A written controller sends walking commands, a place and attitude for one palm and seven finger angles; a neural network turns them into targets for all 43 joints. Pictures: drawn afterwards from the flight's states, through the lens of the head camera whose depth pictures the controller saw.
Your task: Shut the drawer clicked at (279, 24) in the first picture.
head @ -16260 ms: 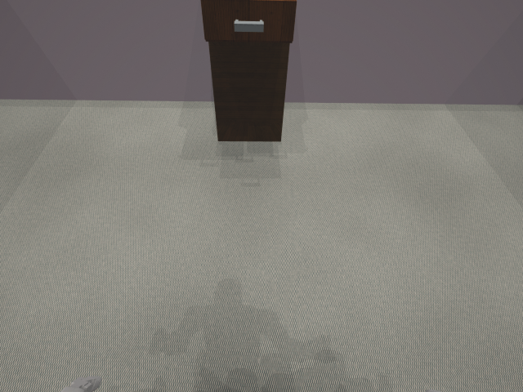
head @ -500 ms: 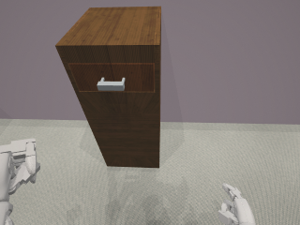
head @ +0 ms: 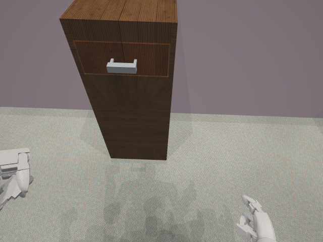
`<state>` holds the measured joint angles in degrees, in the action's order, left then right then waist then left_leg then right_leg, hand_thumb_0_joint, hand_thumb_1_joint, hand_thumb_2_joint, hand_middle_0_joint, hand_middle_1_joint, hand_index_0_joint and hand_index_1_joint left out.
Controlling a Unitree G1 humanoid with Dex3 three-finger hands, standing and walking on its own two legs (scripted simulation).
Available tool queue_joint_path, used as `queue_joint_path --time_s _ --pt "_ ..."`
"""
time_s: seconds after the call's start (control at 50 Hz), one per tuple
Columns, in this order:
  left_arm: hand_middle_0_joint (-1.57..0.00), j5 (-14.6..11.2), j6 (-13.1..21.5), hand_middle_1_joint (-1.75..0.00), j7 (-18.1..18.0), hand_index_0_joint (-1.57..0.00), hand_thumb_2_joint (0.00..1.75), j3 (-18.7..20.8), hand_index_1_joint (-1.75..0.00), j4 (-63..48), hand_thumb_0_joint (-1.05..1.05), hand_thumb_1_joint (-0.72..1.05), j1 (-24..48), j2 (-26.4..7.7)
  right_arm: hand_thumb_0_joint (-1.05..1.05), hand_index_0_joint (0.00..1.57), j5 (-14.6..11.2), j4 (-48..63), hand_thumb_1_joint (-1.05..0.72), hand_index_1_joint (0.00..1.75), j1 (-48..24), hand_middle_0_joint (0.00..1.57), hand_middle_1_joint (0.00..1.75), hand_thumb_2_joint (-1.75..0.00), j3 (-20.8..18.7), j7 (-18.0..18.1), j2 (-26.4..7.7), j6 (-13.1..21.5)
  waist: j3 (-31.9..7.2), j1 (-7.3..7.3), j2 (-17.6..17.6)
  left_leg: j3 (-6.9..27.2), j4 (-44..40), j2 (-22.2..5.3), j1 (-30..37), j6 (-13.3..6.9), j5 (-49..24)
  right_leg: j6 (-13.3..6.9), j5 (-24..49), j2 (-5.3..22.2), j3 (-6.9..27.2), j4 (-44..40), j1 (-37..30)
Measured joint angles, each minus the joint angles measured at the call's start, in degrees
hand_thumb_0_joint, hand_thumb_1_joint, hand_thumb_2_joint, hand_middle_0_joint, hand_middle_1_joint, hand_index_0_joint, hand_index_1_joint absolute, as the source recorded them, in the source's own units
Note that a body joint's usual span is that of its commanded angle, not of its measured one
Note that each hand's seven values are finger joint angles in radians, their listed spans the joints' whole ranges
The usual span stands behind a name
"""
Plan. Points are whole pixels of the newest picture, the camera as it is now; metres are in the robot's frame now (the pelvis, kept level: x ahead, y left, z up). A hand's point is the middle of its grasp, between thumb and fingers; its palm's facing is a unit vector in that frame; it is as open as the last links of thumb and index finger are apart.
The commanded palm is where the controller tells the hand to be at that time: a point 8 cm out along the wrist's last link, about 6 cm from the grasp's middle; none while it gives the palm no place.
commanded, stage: step back with the hand held close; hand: left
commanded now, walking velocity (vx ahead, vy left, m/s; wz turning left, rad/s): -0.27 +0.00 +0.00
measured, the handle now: (122, 64) +0.70 +0.19 +0.04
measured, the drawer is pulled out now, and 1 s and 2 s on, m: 0.00 0.00 0.00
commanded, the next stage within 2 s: stop stepping back and stand still in 0.58 s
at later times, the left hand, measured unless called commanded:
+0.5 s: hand out of the picture +0.12 +0.26 +0.18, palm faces +0.38 -0.81 -0.44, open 3.2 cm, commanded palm +0.05 +0.29 +0.18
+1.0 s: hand out of the picture +0.06 +0.26 +0.16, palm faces +0.40 -0.84 -0.36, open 3.2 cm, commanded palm +0.00 +0.29 +0.18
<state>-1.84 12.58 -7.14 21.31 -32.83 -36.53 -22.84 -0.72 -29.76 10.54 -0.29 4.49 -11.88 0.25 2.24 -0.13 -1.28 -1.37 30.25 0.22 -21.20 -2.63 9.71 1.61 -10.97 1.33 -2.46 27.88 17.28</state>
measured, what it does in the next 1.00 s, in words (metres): walks backwards: right foot, then left foot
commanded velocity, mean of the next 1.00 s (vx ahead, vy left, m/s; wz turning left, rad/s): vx -0.20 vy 0.00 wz -0.01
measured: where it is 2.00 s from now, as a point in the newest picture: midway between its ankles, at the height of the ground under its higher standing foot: outside the picture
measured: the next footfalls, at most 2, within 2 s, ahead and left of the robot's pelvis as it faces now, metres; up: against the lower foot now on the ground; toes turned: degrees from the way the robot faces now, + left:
right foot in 0.60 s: -0.15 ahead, -0.11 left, +0.00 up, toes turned -2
left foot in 0.92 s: -0.07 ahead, +0.11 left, +0.00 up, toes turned -3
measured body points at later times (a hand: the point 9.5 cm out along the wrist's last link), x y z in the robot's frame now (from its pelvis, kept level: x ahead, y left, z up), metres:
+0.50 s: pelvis -0.07 +0.01 +0.00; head -0.05 +0.04 +0.45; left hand +0.09 +0.30 +0.20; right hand +0.09 -0.22 -0.07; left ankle +0.06 +0.09 -0.73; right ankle -0.17 -0.14 -0.68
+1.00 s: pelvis -0.14 +0.01 -0.01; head -0.15 +0.03 +0.44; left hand +0.03 +0.30 +0.18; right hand -0.01 -0.25 -0.09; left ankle -0.06 +0.09 -0.73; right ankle -0.22 -0.14 -0.73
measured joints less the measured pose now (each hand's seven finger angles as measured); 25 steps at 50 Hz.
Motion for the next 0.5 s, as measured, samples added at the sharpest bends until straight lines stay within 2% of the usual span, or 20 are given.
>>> queue_joint_path --time_s 0.14,0.22,0.26,0.3,0.34,0.38,0.42,0.46,0.5 --pt "-1.4 1.1 1.9 -1.6 -0.2 -1.41 0.9 0.9 -1.6 -0.2 0.01 0.89 1.4 0.9 0.01 0.2 0.4 -0.9 -0.9 0.3 1.1 0.2 0.3 -0.9 0.0 0.1 0.0 2.9 0.1 -0.34 -0.4 1.2 5.1 -0.2 -3.9 -0.1 1.9 -0.5 -0.9 -1.5 0.9 4.5 3.1" --pt "-1.4 0.6 2.5 -1.6 -1.0 -1.41 0.9 -0.1 -1.6 -1.0 0.01 0.89 1.7 2.2 0.01 0.21 0.8 -3.1 -0.9 0.3 1.3 0.2 0.3 -0.9 -0.4 -0.3 -0.4 3.2 -0.6 -0.87 -0.3 2.0 8.8 0.2 -5.9 1.2 8.3 -0.9 0.2 -1.8 1.1 4.3 3.9" --pt "-1.4 0.5 2.5 -1.6 -1.5 -1.41 0.9 -1.0 -1.6 -1.3 0.01 0.89 2.3 2.6 0.01 0.21 0.9 -4.1 -0.9 0.3 1.3 0.21 0.3 -0.9 -0.7 -0.3 -0.7 2.8 -1.0 -0.63 0.0 2.3 9.1 0.5 -5.5 1.5 8.7 -0.6 0.7 -1.7 1.2 4.3 4.3" --pt "-1.4 0.4 2.5 -1.6 -1.7 -1.41 0.9 -1.3 -1.6 -1.4 0.01 0.89 3.4 2.2 0.01 0.21 0.8 -4.6 -0.9 0.3 1.1 0.2 0.3 -0.9 -0.8 -0.1 -0.8 2.3 -0.7 -0.11 0.6 2.2 7.8 0.8 -5.4 0.8 4.6 -0.3 0.9 -1.4 1.2 4.5 4.6" --pt "-1.4 0.7 2.9 -1.6 -1.7 -1.41 0.9 -0.8 -1.6 -1.1 0.01 0.89 4.0 1.6 0.01 0.2 0.8 -4.5 -0.9 0.3 0.9 0.2 0.3 -0.9 -0.7 0.3 -0.7 2.5 -0.3 0.49 0.4 2.1 6.4 0.2 -5.5 -0.4 0.4 -0.1 -3.5 -2.5 1.9 7.5 5.9" --pt "-1.4 1.2 2.9 -1.6 -1.4 -1.41 0.9 0.4 -1.6 -0.5 0.01 0.89 4.5 0.2 0.01 0.2 1.1 -4.2 -0.9 0.3 1.3 0.2 0.3 -0.9 -1.0 0.4 0.1 3.2 -0.3 1.55 -0.3 3.0 4.6 -0.4 -5.8 -1.2 -2.5 -0.1 -8.4 -4.9 3.5 17.8 7.6" --pt "-1.4 1.1 3.2 -1.6 -1.3 -1.41 0.9 1.8 -1.6 -0.5 0.01 0.89 4.2 -1.3 0.01 0.2 1.4 -4.4 -0.9 0.3 2.0 0.2 0.3 -0.9 -1.2 -0.2 1.4 4.2 -1.2 1.91 -0.4 3.9 2.1 -0.9 -6.2 -1.2 -3.9 -0.5 -12.1 -6.8 4.1 25.4 7.2" --pt "-1.4 0.4 3.5 -1.6 -1.5 -1.41 0.9 2.7 -1.6 -1.4 0.01 0.89 2.7 -1.9 0.01 0.2 1.6 -4.7 -0.9 0.3 2.5 0.2 0.3 -0.9 -0.9 -1.0 2.2 5.2 -2.6 1.57 -0.3 4.0 -1.0 -1.7 -6.6 -0.8 -5.8 -1.0 -15.1 -7.1 3.3 25.3 4.2" --pt "-1.4 -0.5 3.8 -1.6 -1.6 -1.41 0.9 2.9 -1.6 -2.6 0.01 0.89 0.9 -1.7 0.01 0.2 2.0 -5.2 -0.9 0.3 2.7 0.2 0.3 -0.9 -0.3 -1.7 2.8 6.2 -4.1 1.01 0.0 3.6 -4.3 -2.2 -7.1 -0.1 -8.3 -1.6 -18.1 -6.5 2.4 19.4 -0.3"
